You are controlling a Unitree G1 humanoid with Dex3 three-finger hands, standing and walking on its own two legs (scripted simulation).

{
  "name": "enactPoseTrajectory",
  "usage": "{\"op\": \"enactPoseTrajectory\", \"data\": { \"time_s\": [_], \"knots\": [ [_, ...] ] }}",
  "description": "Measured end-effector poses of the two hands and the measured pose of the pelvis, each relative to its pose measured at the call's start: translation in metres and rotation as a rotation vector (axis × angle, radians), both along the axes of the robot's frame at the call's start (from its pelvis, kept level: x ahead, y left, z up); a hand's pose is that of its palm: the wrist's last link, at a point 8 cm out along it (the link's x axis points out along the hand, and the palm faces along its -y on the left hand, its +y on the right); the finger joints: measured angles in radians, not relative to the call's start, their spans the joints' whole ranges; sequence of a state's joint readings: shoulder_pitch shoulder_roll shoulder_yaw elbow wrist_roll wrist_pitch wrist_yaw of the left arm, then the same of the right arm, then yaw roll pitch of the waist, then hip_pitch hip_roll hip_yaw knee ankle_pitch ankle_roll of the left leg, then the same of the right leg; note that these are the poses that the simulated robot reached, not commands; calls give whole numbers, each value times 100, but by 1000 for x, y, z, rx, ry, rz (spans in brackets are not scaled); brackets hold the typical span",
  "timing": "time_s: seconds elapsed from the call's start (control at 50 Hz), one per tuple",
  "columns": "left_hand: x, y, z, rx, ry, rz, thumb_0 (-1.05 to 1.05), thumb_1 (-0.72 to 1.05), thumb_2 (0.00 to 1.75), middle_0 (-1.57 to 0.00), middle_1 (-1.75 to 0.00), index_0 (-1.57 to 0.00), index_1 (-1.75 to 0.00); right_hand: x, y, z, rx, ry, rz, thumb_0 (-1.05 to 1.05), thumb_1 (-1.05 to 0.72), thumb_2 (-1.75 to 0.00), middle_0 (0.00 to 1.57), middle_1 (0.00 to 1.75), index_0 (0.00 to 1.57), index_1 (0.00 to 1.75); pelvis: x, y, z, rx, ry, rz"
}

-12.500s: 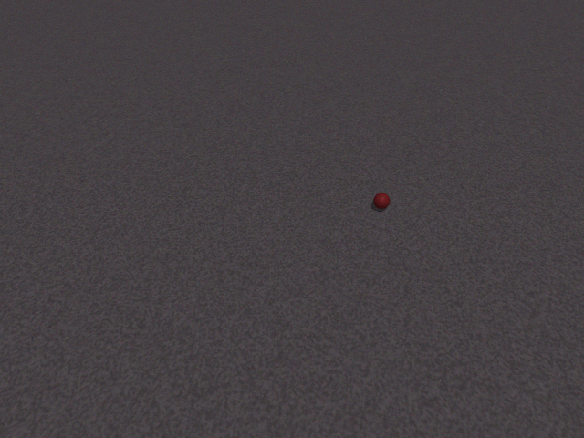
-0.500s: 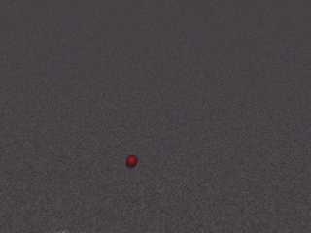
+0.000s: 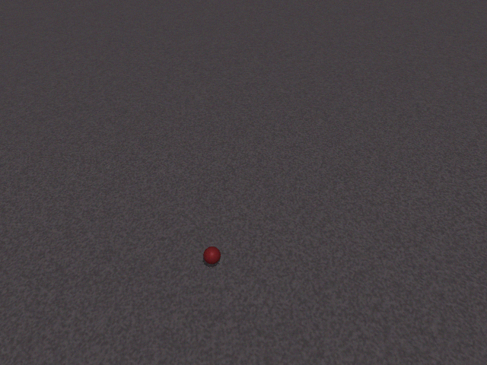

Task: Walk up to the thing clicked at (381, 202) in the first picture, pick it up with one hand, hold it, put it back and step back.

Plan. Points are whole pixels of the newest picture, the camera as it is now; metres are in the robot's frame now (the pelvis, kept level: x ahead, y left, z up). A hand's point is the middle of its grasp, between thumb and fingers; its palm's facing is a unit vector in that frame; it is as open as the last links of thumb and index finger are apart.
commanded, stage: stand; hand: left
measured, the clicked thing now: (212, 255) +0.71 +0.20 -0.74
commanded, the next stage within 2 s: walk up in 0.64 s
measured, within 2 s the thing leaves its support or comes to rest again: neither
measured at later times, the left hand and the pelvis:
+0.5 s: hand out of the picture +0.08 +0.24 -0.15, palm faces -0.04 -0.94 -0.34, open 7.4 cm; pelvis +0.00 -0.02 +0.00, yaw -1 degrees
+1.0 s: hand out of the picture +0.08 +0.33 -0.18, palm faces +0.00 -0.94 -0.35, open 7.4 cm; pelvis +0.06 +0.05 -0.02, yaw +0 degrees
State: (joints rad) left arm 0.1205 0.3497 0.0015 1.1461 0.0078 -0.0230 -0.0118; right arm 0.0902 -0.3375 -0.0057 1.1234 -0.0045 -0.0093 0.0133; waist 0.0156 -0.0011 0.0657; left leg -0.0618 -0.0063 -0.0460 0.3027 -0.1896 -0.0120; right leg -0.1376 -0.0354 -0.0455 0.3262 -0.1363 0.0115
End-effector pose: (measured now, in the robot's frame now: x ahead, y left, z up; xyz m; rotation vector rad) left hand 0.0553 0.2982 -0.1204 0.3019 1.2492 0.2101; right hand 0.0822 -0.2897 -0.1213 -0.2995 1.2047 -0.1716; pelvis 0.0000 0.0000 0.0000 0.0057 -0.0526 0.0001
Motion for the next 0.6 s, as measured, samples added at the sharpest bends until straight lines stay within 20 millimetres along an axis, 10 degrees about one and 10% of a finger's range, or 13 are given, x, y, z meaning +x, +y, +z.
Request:
{"op": "enactPoseTrajectory", "data": {
  "time_s": [0.6],
  "knots": [
    [26,-19,3,5,-35,-50,1,91,90,-21,-30,-21,-30,-34,-25,-4,-14,70,-36,0,-90,-90,20,30,20,30,2,-18,-1,-2,16,-13]
  ]
}}
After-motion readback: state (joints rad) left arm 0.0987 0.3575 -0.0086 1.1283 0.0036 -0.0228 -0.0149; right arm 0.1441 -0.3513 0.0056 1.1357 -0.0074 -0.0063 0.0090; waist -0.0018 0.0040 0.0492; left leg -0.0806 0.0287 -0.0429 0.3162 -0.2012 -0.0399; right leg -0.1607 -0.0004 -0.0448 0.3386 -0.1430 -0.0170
